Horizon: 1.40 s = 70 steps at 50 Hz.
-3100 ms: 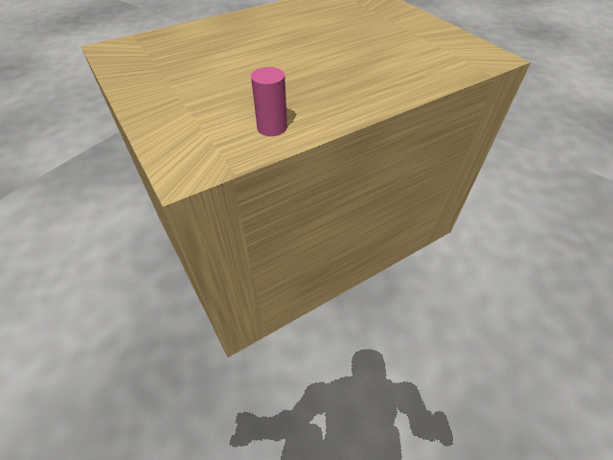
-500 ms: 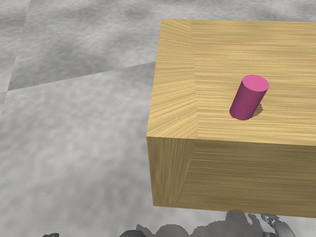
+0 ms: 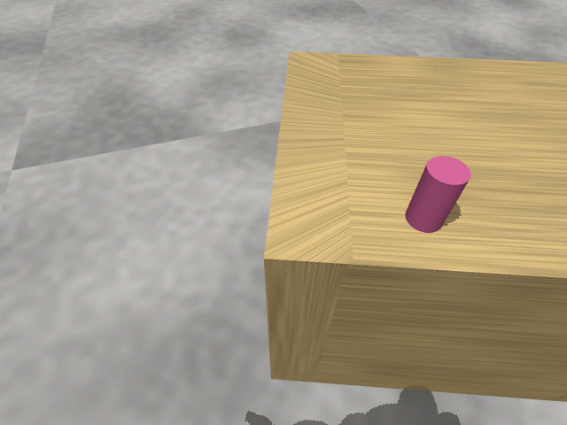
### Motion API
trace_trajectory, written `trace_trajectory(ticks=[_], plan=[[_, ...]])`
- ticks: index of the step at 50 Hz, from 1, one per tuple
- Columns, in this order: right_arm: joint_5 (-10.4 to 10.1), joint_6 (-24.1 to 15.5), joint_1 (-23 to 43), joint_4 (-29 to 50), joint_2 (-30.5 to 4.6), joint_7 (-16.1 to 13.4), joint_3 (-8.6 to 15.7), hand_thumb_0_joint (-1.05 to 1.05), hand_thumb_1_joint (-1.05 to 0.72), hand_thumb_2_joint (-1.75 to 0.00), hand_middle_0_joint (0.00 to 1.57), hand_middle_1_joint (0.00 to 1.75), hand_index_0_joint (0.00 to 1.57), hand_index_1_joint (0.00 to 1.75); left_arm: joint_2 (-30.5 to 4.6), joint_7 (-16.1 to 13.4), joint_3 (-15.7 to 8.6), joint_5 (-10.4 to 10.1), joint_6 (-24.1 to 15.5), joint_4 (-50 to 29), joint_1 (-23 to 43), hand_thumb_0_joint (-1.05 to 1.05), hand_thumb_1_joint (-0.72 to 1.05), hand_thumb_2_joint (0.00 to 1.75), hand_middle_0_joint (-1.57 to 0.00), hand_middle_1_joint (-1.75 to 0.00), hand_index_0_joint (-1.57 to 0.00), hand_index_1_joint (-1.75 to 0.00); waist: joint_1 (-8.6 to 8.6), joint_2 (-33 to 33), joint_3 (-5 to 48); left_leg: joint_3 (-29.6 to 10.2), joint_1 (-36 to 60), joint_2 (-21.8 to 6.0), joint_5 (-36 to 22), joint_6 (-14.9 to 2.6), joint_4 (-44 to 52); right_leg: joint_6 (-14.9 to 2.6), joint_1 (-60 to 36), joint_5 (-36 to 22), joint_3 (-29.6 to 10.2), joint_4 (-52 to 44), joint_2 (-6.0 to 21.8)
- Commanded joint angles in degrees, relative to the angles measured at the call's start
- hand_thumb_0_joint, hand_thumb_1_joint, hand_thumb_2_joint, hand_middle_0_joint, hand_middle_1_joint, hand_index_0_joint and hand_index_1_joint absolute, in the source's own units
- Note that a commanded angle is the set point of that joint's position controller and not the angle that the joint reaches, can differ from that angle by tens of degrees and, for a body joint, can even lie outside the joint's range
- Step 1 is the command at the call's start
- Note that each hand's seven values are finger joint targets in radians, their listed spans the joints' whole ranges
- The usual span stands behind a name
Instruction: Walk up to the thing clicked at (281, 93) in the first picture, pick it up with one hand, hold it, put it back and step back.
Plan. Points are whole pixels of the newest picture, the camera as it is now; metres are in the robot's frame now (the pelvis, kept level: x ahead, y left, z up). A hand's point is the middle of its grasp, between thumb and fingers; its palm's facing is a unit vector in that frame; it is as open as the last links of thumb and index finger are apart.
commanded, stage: walk up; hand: right
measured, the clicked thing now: (435, 196) +0.47 -0.25 +0.03
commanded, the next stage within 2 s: stand in 0.60 s
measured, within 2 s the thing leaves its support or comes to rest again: neither
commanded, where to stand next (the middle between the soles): +0.06 -0.02 m, yaw -3 degrees
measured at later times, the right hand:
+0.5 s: hand out of the picture +0.10 -0.24 -0.15, palm faces -0.03 +0.94 -0.33, open 7.3 cm
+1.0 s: hand out of the picture +0.10 -0.26 -0.15, palm faces -0.03 +0.94 -0.34, open 7.3 cm
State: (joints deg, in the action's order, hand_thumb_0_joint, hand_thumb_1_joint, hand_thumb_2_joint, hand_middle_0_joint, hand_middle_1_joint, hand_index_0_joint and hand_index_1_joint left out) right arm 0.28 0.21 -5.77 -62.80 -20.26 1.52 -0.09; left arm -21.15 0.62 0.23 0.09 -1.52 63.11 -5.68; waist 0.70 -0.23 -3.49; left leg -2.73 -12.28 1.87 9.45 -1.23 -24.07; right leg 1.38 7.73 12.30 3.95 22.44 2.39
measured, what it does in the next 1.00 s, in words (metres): stands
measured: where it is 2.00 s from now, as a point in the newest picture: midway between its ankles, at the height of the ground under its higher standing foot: outside the picture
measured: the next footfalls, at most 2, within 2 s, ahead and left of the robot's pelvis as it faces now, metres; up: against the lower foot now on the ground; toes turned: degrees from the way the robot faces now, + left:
none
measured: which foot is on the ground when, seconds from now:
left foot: down 0.00-1.00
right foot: down 0.00-1.00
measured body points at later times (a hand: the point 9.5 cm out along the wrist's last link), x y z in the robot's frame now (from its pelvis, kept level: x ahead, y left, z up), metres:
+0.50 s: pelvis +0.01 +0.00 +0.00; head +0.02 +0.01 +0.45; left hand +0.08 +0.31 -0.13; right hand +0.10 -0.29 -0.13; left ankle +0.04 +0.10 -0.74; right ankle +0.00 -0.13 -0.74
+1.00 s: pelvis +0.02 -0.01 +0.01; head +0.03 +0.00 +0.46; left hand +0.09 +0.29 -0.13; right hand +0.11 -0.31 -0.12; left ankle +0.04 +0.10 -0.74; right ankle +0.00 -0.13 -0.74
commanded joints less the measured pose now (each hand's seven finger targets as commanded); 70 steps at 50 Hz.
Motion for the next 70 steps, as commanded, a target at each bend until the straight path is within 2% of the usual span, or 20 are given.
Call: trace_trajectory(ticks=[1,4,6,12,16,20,22,24,29,30,35,41,44,48,53,60,67,70], plan=[[-0.21,-1.74,3.62,2.58,-12.48,-1.31,2.66,0.0,-0.9,-0.9,0.2,0.3,0.2,0.3,-12.74,-1.1,-3.03,0.09,-1.12,-3.03,3.84,0.0,0.9,0.9,-0.2,-0.3,-0.2,-0.3,-0.22,-0.55,5.8,-7.39,1.16,-7.44,-4.96,-0.77,5.76,-2.79,-2.47,-3.1,-5.87,-4.83,6.03],[-0.15,-1.73,4.87,2.21,-12.45,-1.33,2.71,0.0,-0.9,-0.9,0.2,0.3,0.2,0.3,-12.12,-1.08,-2.8,-0.11,-0.9,-1.95,2.89,0.0,0.9,0.9,-0.2,-0.3,-0.2,-0.3,0.4,-2.37,5.03,-8.14,1.05,-7.82,-4.19,-0.65,7.13,-2.57,-2.2,-2.28,-5.51,-5.04,5.68],[-0.05,-1.66,4.65,1.94,-12.37,-1.39,2.76,0.0,-0.9,-0.9,0.2,0.3,0.2,0.3,-12.23,-1.05,-2.83,0.1,-0.8,-1.89,3.89,0.0,0.9,0.9,-0.2,-0.3,-0.2,-0.3,-0.05,-1.26,4.62,-8.26,0.16,-7.78,-2.0,-0.57,7.97,-2.54,-2.56,-2.03,-5.43,-5.43,5.58],[-0.09,-1.81,4.86,1.58,-12.24,-1.43,2.9,0.0,-0.9,-0.9,0.2,0.3,0.2,0.3,-11.94,-1.05,-2.86,0.17,-0.92,-1.35,3.65,0.0,0.9,0.9,-0.2,-0.3,-0.2,-0.3,0.02,-1.31,6.41,-7.63,2.16,-7.89,-7.86,-0.41,7.48,-2.34,-4.5,-4.31,-5.16,-6.19,6.04],[0.04,-1.7,5.12,1.77,-12.41,-1.5,3.06,0.0,-0.9,-0.9,0.2,0.3,0.2,0.3,-12.18,-1.1,-2.98,0.27,-0.76,-1.38,3.65,0.0,0.9,0.9,-0.2,-0.3,-0.2,-0.3,0.01,-1.09,6.46,-7.08,2.96,-7.75,-7.71,-0.36,7.3,-2.26,-3.58,-5.11,-5.05,-5.77,6.15],[0.06,-1.53,5.35,1.65,-12.37,-1.49,3.22,0.0,-0.9,-0.9,0.2,0.3,0.2,0.3,-11.79,-1.08,-2.93,0.43,-0.67,-1.15,3.62,0.0,0.9,0.9,-0.2,-0.3,-0.2,-0.3,-0.1,-0.64,5.0,-7.66,1.84,-7.85,-4.46,-0.61,8.43,-2.18,-2.97,-2.12,-5.03,-6.55,5.96],[0.03,-1.54,4.88,1.48,-11.85,-1.47,3.06,0.0,-0.9,-0.9,0.2,0.3,0.2,0.3,-11.81,-1.04,-2.99,0.39,-0.76,-1.08,3.4,0.0,0.9,0.9,-0.2,-0.3,-0.2,-0.3,-0.23,-0.39,5.46,-7.42,2.09,-7.55,-5.33,-0.39,8.16,-2.23,-3.31,-2.66,-5.29,-6.77,6.08],[0.12,-1.48,4.97,1.63,-12.38,-1.44,3.18,0.0,-0.9,-0.9,0.2,0.3,0.2,0.3,-11.87,-1.04,-2.98,0.5,-0.71,-1.23,3.53,0.0,0.9,0.9,-0.2,-0.3,-0.2,-0.3,-0.4,-0.86,5.33,-7.51,1.89,-7.44,-3.57,-0.31,8.5,-2.12,-3.44,-2.98,-4.95,-6.64,6.01],[0.03,-1.36,4.92,1.52,-12.08,-1.39,3.07,0.0,-0.9,-0.9,0.2,0.3,0.2,0.3,-11.89,-1.13,-3.11,0.61,-0.83,-1.12,2.82,0.0,0.9,0.9,-0.2,-0.3,-0.2,-0.3,-0.24,-0.35,5.93,-7.15,3.13,-7.35,-5.86,-0.33,7.64,-2.24,-3.22,-3.48,-5.25,-7.16,6.33],[0.15,-1.69,4.3,1.24,-11.4,-1.53,2.55,0.0,-0.9,-0.9,0.2,0.3,0.2,0.3,-10.78,-1.15,-2.48,0.62,-0.53,-0.44,2.0,0.0,0.9,0.9,-0.2,-0.3,-0.2,-0.3,-0.58,1.2,6.56,-7.25,4.22,-8.26,-6.23,-0.5,8.41,-2.11,-2.99,-2.54,-5.23,-6.97,5.99],[0.2,-2.09,4.23,0.73,-12.14,-1.75,2.44,0.0,-0.9,-0.9,0.2,0.3,0.2,0.3,-11.16,-1.04,-2.48,0.61,-0.27,-0.32,1.29,0.0,0.9,0.9,-0.2,-0.3,-0.2,-0.3,-0.34,-0.78,5.2,-7.4,2.74,-8.09,-4.25,-0.04,9.65,-2.13,-3.49,-2.63,-5.49,-6.83,5.85],[0.07,-2.37,4.33,0.7,-12.03,-1.91,2.29,0.0,-0.9,-0.9,0.2,0.3,0.2,0.3,-11.15,-1.2,-2.47,0.58,-0.41,-0.36,0.75,0.0,0.9,0.9,-0.2,-0.3,-0.2,-0.3,-0.28,-0.16,6.63,-6.25,5.94,-8.45,-13.09,-0.38,7.35,-2.04,-3.75,-6.89,-5.8,-7.08,6.29],[-0.02,-2.28,4.23,0.63,-11.77,-2.01,2.12,0.0,-0.9,-0.9,0.2,0.3,0.2,0.3,-11.05,-1.28,-2.46,0.49,-0.47,-0.6,1.48,0.0,0.9,0.9,-0.2,-0.3,-0.2,-0.3,-0.53,0.72,6.51,-6.04,5.63,-8.56,-14.53,-0.29,6.84,-1.84,-4.41,-8.68,-5.84,-6.98,6.43],[0.0,-1.97,3.82,0.22,-11.86,-2.01,1.93,0.0,-0.9,-0.9,0.2,0.3,0.2,0.3,-11.03,-1.14,-2.46,0.44,-0.26,-0.46,1.31,0.0,0.9,0.9,-0.2,-0.3,-0.2,-0.3,-0.61,-0.15,4.06,-5.92,3.75,-7.98,-8.68,0.23,8.15,-1.93,-3.56,-4.45,-6.09,-8.08,6.15],[-0.02,-1.94,3.44,0.44,-11.92,-2.03,1.76,0.0,-0.9,-0.9,0.2,0.3,0.2,0.3,-11.09,-1.09,-2.68,0.72,-0.12,-0.46,1.19,0.0,0.9,0.9,-0.2,-0.3,-0.2,-0.3,-0.72,0.06,4.27,-6.16,3.12,-7.99,-6.13,0.22,8.85,-2.05,-4.07,-3.84,-5.99,-7.87,6.02],[0.08,-2.31,3.37,0.59,-12.33,-2.24,1.65,0.0,-0.9,-0.9,0.2,0.3,0.2,0.3,-11.04,-1.12,-2.79,0.36,-0.12,-0.89,1.22,0.0,0.9,0.9,-0.2,-0.3,-0.2,-0.3,-0.33,0.1,6.37,-5.51,5.69,-8.61,-14.62,-0.05,6.9,-2.14,-5.37,-9.76,-6.2,-7.15,6.48],[0.09,-2.16,2.92,0.58,-12.06,-2.38,1.56,0.0,-0.9,-0.9,0.2,0.3,0.2,0.3,-11.08,-1.17,-2.81,0.44,0.03,-1.23,1.82,0.0,0.9,0.9,-0.2,-0.3,-0.2,-0.3,-0.52,0.52,6.09,-5.34,5.5,-8.78,-14.13,0.25,7.14,-2.24,-5.3,-9.9,-6.16,-7.35,6.29],[0.06,-2.12,3.12,0.56,-12.07,-2.32,1.41,0.0,-0.9,-0.9,0.2,0.3,0.2,0.3,-10.74,-1.07,-2.65,0.4,0.05,-1.11,1.69,0.0,0.9,0.9,-0.2,-0.3,-0.2,-0.3,-0.38,-0.04,4.97,-5.44,4.75,-8.62,-11.89,0.32,7.82,-2.16,-4.99,-7.72,-6.18,-7.71,6.11]])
